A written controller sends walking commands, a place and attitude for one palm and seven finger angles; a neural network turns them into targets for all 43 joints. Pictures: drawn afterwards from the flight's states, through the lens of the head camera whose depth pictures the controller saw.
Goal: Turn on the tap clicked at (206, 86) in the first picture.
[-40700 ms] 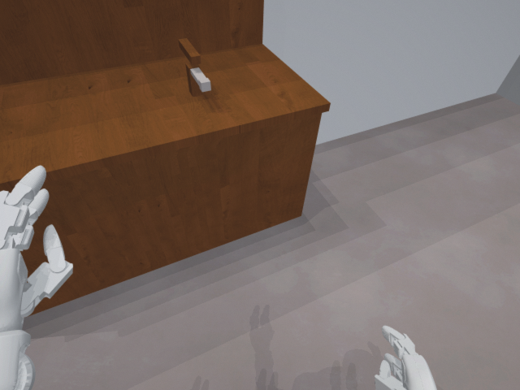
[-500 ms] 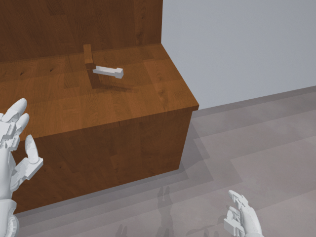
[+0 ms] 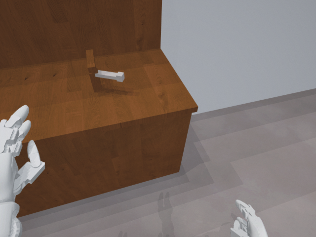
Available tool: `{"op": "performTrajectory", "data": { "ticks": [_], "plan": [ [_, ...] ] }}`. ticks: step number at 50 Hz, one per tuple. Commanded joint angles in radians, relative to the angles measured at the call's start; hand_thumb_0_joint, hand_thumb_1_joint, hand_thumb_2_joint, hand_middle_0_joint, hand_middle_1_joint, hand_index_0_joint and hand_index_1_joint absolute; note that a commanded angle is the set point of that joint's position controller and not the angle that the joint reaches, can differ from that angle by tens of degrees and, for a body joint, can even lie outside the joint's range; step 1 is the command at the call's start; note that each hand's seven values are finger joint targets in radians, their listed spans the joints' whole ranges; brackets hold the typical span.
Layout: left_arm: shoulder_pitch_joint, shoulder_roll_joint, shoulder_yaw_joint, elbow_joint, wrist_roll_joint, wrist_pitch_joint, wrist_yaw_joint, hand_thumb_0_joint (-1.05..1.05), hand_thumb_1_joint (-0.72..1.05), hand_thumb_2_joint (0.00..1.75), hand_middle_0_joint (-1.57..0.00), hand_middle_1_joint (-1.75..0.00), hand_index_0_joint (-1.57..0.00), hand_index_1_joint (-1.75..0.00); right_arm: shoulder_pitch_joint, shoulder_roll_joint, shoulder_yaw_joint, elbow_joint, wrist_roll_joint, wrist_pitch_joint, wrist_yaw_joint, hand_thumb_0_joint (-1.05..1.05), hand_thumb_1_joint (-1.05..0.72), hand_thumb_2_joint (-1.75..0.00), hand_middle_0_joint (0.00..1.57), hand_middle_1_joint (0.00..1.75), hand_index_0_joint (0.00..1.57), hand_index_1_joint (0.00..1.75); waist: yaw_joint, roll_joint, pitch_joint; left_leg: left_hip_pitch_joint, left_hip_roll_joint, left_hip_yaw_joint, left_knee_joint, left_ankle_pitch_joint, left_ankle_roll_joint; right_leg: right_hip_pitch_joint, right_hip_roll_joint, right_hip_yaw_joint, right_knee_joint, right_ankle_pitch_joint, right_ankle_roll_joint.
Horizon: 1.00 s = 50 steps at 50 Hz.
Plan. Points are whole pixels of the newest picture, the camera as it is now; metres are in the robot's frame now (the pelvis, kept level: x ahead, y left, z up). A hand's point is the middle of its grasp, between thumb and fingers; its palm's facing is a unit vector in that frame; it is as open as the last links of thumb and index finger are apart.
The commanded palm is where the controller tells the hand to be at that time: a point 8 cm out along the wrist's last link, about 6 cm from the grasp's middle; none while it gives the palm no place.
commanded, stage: take the last steps up to it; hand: left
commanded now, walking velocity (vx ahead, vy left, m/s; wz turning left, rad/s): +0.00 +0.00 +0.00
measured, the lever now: (120, 76) +0.69 +0.20 +0.02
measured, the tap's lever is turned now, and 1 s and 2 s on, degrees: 61 61 61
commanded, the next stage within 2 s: come to a stop and stand still in 0.80 s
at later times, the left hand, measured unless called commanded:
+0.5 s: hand (65, 135) +0.28 +0.22 +0.15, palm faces +0.41 -0.86 -0.32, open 7.4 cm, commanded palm +0.23 +0.26 +0.17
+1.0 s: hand (116, 93) +0.41 +0.14 +0.17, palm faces +0.35 -0.85 -0.40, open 7.4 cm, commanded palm +0.36 +0.19 +0.17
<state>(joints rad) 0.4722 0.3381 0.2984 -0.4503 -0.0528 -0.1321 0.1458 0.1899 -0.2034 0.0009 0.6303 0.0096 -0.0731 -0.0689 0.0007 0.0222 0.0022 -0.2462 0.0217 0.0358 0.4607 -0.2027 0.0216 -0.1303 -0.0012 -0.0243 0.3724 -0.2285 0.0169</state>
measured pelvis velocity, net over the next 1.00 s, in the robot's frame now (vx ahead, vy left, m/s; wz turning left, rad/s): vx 0.19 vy -0.08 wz -0.03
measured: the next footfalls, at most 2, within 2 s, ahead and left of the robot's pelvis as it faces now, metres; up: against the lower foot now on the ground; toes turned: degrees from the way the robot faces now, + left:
right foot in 0.74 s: +0.26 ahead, -0.16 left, +0.00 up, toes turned +1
left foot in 0.96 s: +0.26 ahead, +0.05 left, +0.00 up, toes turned +0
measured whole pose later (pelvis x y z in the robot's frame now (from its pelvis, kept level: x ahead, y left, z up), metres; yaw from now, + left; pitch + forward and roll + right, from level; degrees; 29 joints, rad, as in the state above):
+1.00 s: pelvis +0.19 -0.08 -0.02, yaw -2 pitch -3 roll +0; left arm 0.50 0.36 0.35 -0.59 -0.05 -0.15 0.15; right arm 0.15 -0.24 -0.03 0.61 0.01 -0.07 -0.07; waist -0.01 0.01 0.07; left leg -0.28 0.06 0.06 0.64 -0.29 0.01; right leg -0.31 -0.01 -0.11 0.65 -0.30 -0.04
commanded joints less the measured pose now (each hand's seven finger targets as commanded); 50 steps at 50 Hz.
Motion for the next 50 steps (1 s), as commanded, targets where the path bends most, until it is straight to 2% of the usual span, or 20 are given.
{"op": "performTrajectory", "data": {
  "ticks": [1,10,13,17,18,20,21,22,23,24,26,32,35,36,37,38,41,46,48,50],
  "plan": [
    [-0.087,0.165,0.107,-0.213,0.001,-0.062,0.020,0.00,0.90,0.90,-0.20,-0.30,-0.20,-0.30,-0.126,-0.114,-0.038,-0.162,-0.002,-0.054,-0.012,0.00,-0.90,-0.90,0.20,0.30,0.20,0.30,0.006,0.040,-0.088,0.055,0.056,-0.101,-0.103,0.031,0.006,-0.028,-0.031,0.058,-0.062,0.098,-0.033],
    [-0.145,0.159,0.102,-0.218,0.014,-0.027,0.039,0.00,0.90,0.90,-0.20,-0.30,-0.20,-0.30,-0.134,-0.115,-0.028,-0.160,-0.001,-0.037,-0.020,0.00,-0.90,-0.90,0.20,0.30,0.20,0.30,-0.012,0.157,-0.031,-0.046,0.151,-0.224,-0.178,-0.515,0.070,-0.128,0.036,-0.015,0.112,-0.214,-0.058],
    [-0.128,0.150,0.100,-0.221,0.016,-0.023,0.042,0.00,0.90,0.90,-0.20,-0.30,-0.20,-0.30,-0.122,-0.103,-0.025,-0.153,-0.005,-0.036,-0.017,0.00,-0.90,-0.90,0.20,0.30,0.20,0.30,-0.001,0.099,-0.039,-0.095,0.142,-0.175,-0.044,-0.413,0.068,-0.081,0.014,0.019,0.069,-0.182,-0.085],
    [-0.176,0.191,0.111,-0.255,0.001,-0.025,0.038,0.00,0.90,0.90,-0.20,-0.30,-0.20,-0.30,-0.118,-0.092,-0.030,-0.148,0.010,-0.038,0.001,0.00,-0.90,-0.90,0.20,0.30,0.20,0.30,-0.003,-0.218,-0.036,-0.284,0.013,0.035,0.366,-0.182,0.003,0.080,-0.253,0.417,-0.063,0.029,-0.244],
    [-0.215,0.200,0.113,-0.287,-0.003,-0.037,0.037,0.00,0.90,0.90,-0.20,-0.30,-0.20,-0.30,-0.120,-0.100,-0.035,-0.154,0.013,-0.043,0.003,0.00,-0.90,-0.90,0.20,0.30,0.20,0.30,-0.005,-0.158,-0.031,-0.260,0.024,0.030,0.334,-0.210,-0.003,0.089,-0.278,0.397,-0.022,0.190,-0.265],
    [-0.190,0.210,0.137,-0.266,-0.003,-0.044,0.037,0.00,0.90,0.90,-0.20,-0.30,-0.20,-0.30,-0.096,-0.101,-0.032,-0.140,0.008,-0.030,-0.001,0.00,-0.90,-0.90,0.20,0.30,0.20,0.30,-0.036,-0.003,-0.068,0.016,0.038,0.017,0.119,-0.073,0.026,-0.054,-0.194,0.214,0.194,0.296,-0.188],
    [-0.154,0.195,0.140,-0.286,-0.009,-0.045,0.035,0.00,0.90,0.90,-0.20,-0.30,-0.20,-0.30,-0.091,-0.118,-0.035,-0.142,0.004,-0.020,-0.003,0.00,-0.90,-0.90,0.20,0.30,0.20,0.30,-0.051,0.159,-0.110,0.222,0.100,-0.134,0.008,0.068,0.086,-0.219,-0.054,0.070,0.421,0.225,-0.108],
    [-0.143,0.188,0.135,-0.288,-0.010,-0.051,0.037,0.00,0.90,0.90,-0.20,-0.30,-0.20,-0.30,-0.101,-0.119,-0.031,-0.157,0.007,-0.015,0.000,0.00,-0.90,-0.90,0.20,0.30,0.20,0.30,-0.050,0.325,-0.097,0.391,0.265,-0.395,-0.094,0.159,0.141,-0.480,0.048,-0.044,0.610,-0.176,-0.041],
    [-0.166,0.198,0.124,-0.290,0.002,-0.051,0.038,0.00,0.90,0.90,-0.20,-0.30,-0.20,-0.30,-0.098,-0.103,-0.022,-0.166,-0.005,-0.027,0.003,0.00,-0.90,-0.90,0.20,0.30,0.20,0.30,-0.057,0.320,-0.041,0.352,0.347,-0.556,-0.149,0.211,0.194,-0.587,0.035,0.024,0.756,-0.327,-0.046],
    [-0.175,0.213,0.132,-0.280,0.007,-0.050,0.032,0.00,0.90,0.90,-0.20,-0.30,-0.20,-0.30,-0.097,-0.098,-0.020,-0.149,-0.008,-0.035,0.011,0.00,-0.90,-0.90,0.20,0.30,0.20,0.30,-0.050,0.200,0.007,0.303,0.380,-0.558,-0.163,0.222,0.222,-0.641,-0.021,0.072,0.798,-0.310,-0.045],
    [-0.101,0.222,0.146,-0.265,0.011,-0.047,0.022,0.00,0.90,0.90,-0.20,-0.30,-0.20,-0.30,-0.083,-0.100,-0.029,-0.128,0.006,-0.042,0.019,0.00,-0.90,-0.90,0.20,0.30,0.20,0.30,-0.030,0.097,0.006,0.301,0.363,-0.425,-0.136,0.218,0.218,-0.670,-0.068,0.072,0.721,-0.256,-0.034],
    [0.028,0.203,0.185,-0.254,0.005,-0.066,0.011,0.00,0.90,0.90,-0.20,-0.30,-0.20,-0.30,-0.086,-0.109,-0.035,-0.161,0.000,-0.082,0.014,0.00,-0.90,-0.90,0.20,0.30,0.20,0.30,-0.011,0.214,-0.012,0.032,0.234,-0.075,-0.164,0.117,0.118,-0.259,-0.038,-0.089,0.330,-0.021,-0.018],
    [0.022,0.203,0.194,-0.205,0.008,-0.062,0.019,0.00,0.90,0.90,-0.20,-0.30,-0.20,-0.30,-0.094,-0.113,-0.042,-0.177,0.002,-0.083,-0.001,0.00,-0.90,-0.90,0.20,0.30,0.20,0.30,0.016,0.067,-0.089,-0.081,0.165,0.031,0.111,0.055,0.076,0.084,0.035,-0.147,0.145,0.019,-0.029],
    [0.008,0.202,0.187,-0.195,0.011,-0.057,0.022,0.00,0.90,0.90,-0.20,-0.30,-0.20,-0.30,-0.089,-0.112,-0.051,-0.175,0.001,-0.078,0.000,0.00,-0.90,-0.90,0.20,0.30,0.20,0.30,0.025,-0.079,-0.125,-0.184,0.105,0.083,0.377,-0.022,0.056,0.204,-0.051,0.000,0.101,0.006,-0.079],
    [-0.019,0.238,0.208,-0.214,0.009,-0.054,0.023,0.00,0.90,0.90,-0.20,-0.30,-0.20,-0.30,-0.079,-0.096,-0.058,-0.184,0.009,-0.074,0.005,0.00,-0.90,-0.90,0.20,0.30,0.20,0.30,0.006,-0.333,-0.180,-0.339,-0.004,0.106,0.649,-0.241,0.026,0.272,-0.264,0.406,-0.005,0.061,-0.176],
    [-0.076,0.259,0.233,-0.276,-0.001,-0.070,0.016,0.00,0.90,0.90,-0.20,-0.30,-0.20,-0.30,-0.098,-0.109,-0.061,-0.187,0.006,-0.086,0.011,0.00,-0.90,-0.90,0.20,0.30,0.20,0.30,0.012,-0.306,-0.190,-0.354,-0.005,-0.014,0.774,-0.389,0.015,0.158,-0.364,0.576,-0.099,-0.030,-0.232],
    [-0.062,0.222,0.198,-0.333,0.010,-0.067,0.014,0.00,0.90,0.90,-0.20,-0.30,-0.20,-0.30,-0.095,-0.102,-0.056,-0.153,0.011,-0.058,0.018,0.00,-0.90,-0.90,0.20,0.30,0.20,0.30,-0.001,-0.164,-0.133,-0.261,0.085,-0.071,0.595,-0.371,0.002,0.002,-0.372,0.431,-0.066,-0.065,-0.258],
    [-0.018,0.212,0.197,-0.353,-0.006,-0.078,0.040,0.00,0.90,0.90,-0.20,-0.30,-0.20,-0.30,-0.124,-0.086,-0.040,-0.155,-0.007,-0.039,-0.012,0.00,-0.90,-0.90,0.20,0.30,0.20,0.30,-0.014,-0.010,-0.143,0.111,-0.009,0.072,0.055,-0.079,-0.001,-0.156,-0.173,0.080,0.087,-0.103,-0.125],
    [-0.013,0.192,0.188,-0.338,-0.004,-0.077,0.043,0.00,0.90,0.90,-0.20,-0.30,-0.20,-0.30,-0.138,-0.131,-0.055,-0.178,0.000,-0.040,-0.009,0.00,-0.90,-0.90,0.20,0.30,0.20,0.30,0.008,0.182,-0.075,0.054,0.173,-0.217,-0.086,-0.061,0.074,-0.213,-0.051,0.010,0.201,-0.111,-0.038],
    [-0.009,0.190,0.183,-0.231,0.004,-0.058,0.034,0.00,0.90,0.90,-0.20,-0.30,-0.20,-0.30,-0.143,-0.116,-0.048,-0.174,0.016,-0.045,-0.012,0.00,-0.90,-0.90,0.20,0.30,0.20,0.30,0.016,0.175,-0.003,-0.104,0.189,-0.231,-0.146,-0.065,0.065,-0.119,-0.017,0.008,0.179,-0.067,-0.007]
  ]
}}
